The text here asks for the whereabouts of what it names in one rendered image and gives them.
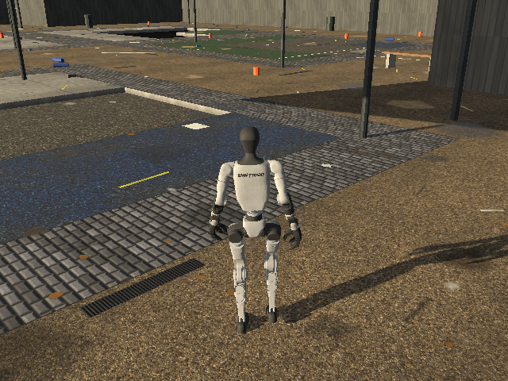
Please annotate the robot right forearm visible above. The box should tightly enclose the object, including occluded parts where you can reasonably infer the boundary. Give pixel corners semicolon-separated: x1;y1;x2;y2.
282;192;299;230

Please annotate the robot left forearm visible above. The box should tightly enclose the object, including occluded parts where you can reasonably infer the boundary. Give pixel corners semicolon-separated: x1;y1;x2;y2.
210;194;224;226

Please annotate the left robot shin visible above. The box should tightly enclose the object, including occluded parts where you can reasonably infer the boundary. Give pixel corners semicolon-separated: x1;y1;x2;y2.
233;268;246;322

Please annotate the left robot hand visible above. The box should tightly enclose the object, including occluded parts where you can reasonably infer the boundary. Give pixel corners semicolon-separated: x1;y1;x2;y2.
209;223;227;241

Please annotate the right robot hand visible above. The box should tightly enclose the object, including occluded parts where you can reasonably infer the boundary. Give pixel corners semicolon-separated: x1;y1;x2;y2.
283;228;302;250

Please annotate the robot shin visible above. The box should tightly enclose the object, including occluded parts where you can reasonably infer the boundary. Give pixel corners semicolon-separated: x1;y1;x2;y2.
233;268;246;322
266;258;278;313

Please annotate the right robot shin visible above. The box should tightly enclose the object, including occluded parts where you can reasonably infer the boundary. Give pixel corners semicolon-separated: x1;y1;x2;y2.
266;258;278;313

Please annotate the left robot upper arm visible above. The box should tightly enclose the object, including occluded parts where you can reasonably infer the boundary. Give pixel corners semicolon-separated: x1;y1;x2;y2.
215;161;234;206

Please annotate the right robot upper arm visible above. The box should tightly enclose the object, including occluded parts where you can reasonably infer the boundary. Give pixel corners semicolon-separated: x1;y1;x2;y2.
267;160;290;205

